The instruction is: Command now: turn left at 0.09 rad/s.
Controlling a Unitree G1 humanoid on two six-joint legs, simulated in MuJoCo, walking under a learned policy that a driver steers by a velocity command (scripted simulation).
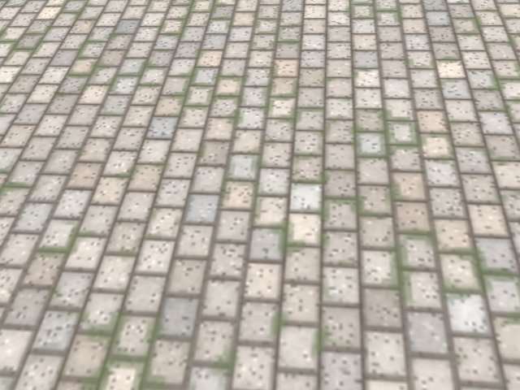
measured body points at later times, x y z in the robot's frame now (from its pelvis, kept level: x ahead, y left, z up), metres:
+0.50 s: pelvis -0.01 +0.02 +0.00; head +0.00 +0.02 +0.45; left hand +0.04 +0.28 -0.15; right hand +0.04 -0.23 -0.15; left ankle -0.03 +0.13 -0.75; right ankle +0.00 -0.09 -0.75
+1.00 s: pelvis +0.03 +0.00 -0.01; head +0.03 -0.01 +0.44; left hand +0.06 +0.25 -0.15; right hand -0.02 -0.25 -0.17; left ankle -0.03 +0.13 -0.75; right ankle +0.03 -0.08 -0.74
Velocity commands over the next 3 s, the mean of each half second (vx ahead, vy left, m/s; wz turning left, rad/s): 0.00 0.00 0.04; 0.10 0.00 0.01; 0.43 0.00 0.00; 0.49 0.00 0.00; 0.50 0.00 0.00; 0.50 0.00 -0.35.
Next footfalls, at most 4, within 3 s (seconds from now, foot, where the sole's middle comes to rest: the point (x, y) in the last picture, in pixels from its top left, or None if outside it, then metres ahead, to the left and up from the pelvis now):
0.10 left None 0.01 0.13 -0.78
1.48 left None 0.42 0.04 -0.78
2.02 right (329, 299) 0.73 -0.11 -0.78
2.56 left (266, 216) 1.03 0.06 -0.78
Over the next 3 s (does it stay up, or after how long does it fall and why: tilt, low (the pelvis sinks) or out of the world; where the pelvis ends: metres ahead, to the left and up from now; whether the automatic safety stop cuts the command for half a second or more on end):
stays up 1.09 -0.02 -0.01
